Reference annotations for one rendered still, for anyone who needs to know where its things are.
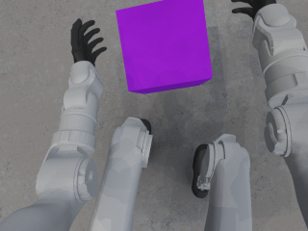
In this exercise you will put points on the robot left forearm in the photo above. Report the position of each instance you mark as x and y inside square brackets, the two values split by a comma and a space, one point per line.
[75, 136]

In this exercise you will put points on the robot left hand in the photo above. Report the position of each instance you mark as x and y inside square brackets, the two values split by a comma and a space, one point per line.
[81, 50]

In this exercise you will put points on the robot right hand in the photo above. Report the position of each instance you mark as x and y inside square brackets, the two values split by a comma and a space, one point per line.
[255, 4]

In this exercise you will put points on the robot left foot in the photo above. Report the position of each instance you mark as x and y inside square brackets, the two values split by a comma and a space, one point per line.
[147, 124]

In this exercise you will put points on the left robot upper arm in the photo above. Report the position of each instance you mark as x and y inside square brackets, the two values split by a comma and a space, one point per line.
[64, 186]

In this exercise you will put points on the left robot thigh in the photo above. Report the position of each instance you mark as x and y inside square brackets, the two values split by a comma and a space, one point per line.
[115, 203]

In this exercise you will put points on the carton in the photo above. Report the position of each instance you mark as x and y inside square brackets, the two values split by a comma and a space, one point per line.
[164, 45]

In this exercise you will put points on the robot right forearm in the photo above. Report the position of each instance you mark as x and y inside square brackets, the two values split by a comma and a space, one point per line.
[283, 56]

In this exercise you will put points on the right robot upper arm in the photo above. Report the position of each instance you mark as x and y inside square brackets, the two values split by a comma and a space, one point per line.
[286, 134]

